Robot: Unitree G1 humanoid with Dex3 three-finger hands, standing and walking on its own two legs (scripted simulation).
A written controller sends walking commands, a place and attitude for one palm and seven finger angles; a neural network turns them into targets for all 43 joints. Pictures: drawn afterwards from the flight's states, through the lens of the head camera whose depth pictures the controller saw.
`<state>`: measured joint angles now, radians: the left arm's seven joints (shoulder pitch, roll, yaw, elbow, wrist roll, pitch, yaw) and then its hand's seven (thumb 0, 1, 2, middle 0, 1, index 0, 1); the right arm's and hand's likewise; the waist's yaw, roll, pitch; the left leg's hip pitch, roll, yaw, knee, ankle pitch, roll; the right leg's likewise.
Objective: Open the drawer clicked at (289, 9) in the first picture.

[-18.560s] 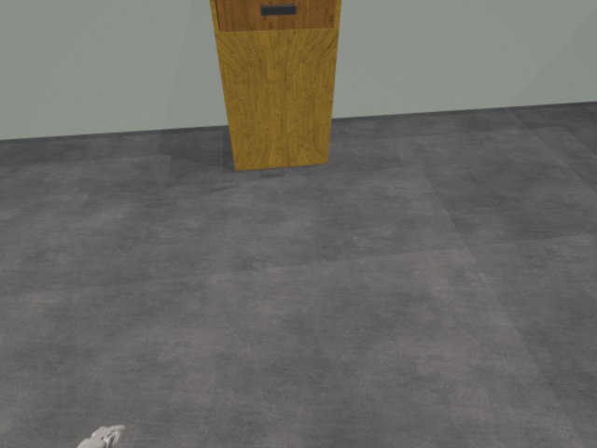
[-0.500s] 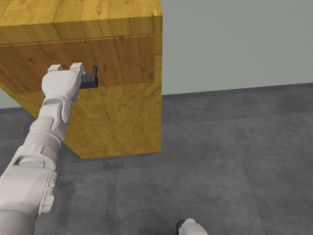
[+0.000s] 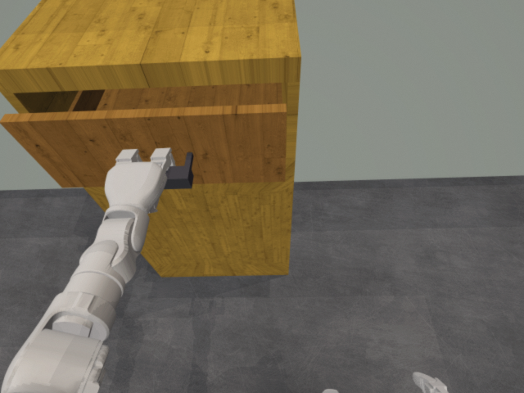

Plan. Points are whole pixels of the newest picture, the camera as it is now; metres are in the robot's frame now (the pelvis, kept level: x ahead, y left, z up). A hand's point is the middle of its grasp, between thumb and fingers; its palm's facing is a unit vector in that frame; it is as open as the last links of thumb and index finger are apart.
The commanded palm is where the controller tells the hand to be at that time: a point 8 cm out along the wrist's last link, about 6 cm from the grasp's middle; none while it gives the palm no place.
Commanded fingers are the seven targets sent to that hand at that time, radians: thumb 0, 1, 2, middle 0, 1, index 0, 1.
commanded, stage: pull the drawer open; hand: left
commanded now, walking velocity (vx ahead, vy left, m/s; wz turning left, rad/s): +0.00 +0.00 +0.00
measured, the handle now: (155, 168) +0.47 +0.21 +0.04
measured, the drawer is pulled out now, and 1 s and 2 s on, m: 0.07 0.18 0.30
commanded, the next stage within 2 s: none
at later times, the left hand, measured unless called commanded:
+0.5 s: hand (143, 226) +0.37 +0.21 +0.02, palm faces +0.00 -0.02 -1.00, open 6.3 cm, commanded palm +0.32 +0.22 +0.08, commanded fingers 0.00 0.90 0.90 -0.40 -1.35 -0.40 -1.35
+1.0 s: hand (135, 264) +0.30 +0.20 +0.02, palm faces +0.01 -0.05 -1.00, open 6.2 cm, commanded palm +0.26 +0.22 +0.08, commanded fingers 0.00 0.90 0.90 -0.40 -1.35 -0.40 -1.35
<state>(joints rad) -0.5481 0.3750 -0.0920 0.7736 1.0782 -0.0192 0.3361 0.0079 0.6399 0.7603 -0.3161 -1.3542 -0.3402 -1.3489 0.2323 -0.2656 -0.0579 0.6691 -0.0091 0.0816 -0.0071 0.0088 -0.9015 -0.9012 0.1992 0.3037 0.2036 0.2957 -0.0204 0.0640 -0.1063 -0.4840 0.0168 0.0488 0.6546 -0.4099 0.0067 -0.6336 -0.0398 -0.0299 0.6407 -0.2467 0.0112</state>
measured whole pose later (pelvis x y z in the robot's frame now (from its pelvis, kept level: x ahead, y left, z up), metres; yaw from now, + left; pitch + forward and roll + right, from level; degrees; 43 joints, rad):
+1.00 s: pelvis +0.00 -0.01 +0.01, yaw -1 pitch +7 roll +1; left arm -0.05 0.35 -0.12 0.26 1.07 0.02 0.32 0.03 0.64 0.78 -0.28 -1.35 -0.36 -1.33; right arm 0.13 -0.25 -0.03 0.64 -0.01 0.04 -0.04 0.01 -0.90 -0.90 0.20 0.30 0.20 0.30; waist 0.05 0.06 -0.06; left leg -0.32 0.02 0.06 0.59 -0.39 -0.01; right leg -0.50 -0.03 -0.02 0.62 -0.25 0.00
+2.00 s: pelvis -0.01 -0.02 +0.00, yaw -2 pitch +5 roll +1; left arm 0.44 0.36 -0.07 -0.13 1.06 -0.01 0.37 0.04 0.63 0.76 -0.28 -1.35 -0.39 -1.32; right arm 0.09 -0.21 0.00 0.61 -0.05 0.04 -0.01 0.01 -0.90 -0.90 0.20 0.30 0.20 0.30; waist 0.07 0.06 -0.05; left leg -0.32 0.04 0.07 0.66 -0.42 -0.02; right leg -0.50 -0.02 -0.01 0.69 -0.27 -0.01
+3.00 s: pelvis -0.02 -0.02 +0.00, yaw +0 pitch +4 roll +1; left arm 0.30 0.32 -0.13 -0.06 1.08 0.03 0.37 0.00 -0.49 0.30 -0.32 -1.21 -0.34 -1.23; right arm 0.09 -0.24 -0.01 0.64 -0.05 0.04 -0.03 0.01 -0.90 -0.90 0.20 0.30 0.20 0.30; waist 0.10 0.06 -0.03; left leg -0.32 0.02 0.04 0.65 -0.40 -0.02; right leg -0.49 -0.03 -0.03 0.67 -0.26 -0.01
